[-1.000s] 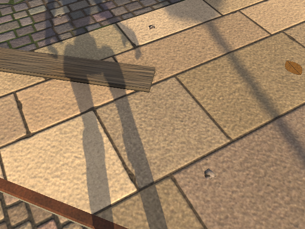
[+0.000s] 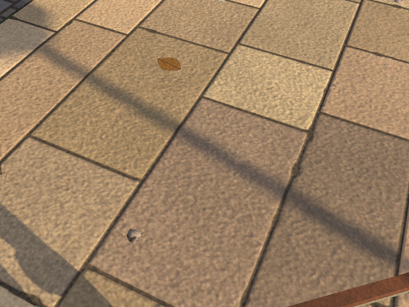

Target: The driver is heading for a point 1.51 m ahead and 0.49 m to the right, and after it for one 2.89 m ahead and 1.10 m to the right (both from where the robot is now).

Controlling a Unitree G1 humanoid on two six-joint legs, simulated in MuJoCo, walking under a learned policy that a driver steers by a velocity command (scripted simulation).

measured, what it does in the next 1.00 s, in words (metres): climbs, turning right: right foot, then left foot 0.03 m higher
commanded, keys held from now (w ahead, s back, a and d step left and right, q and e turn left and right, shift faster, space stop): e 0.10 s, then w+e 0.58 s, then w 0.08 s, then no key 0.24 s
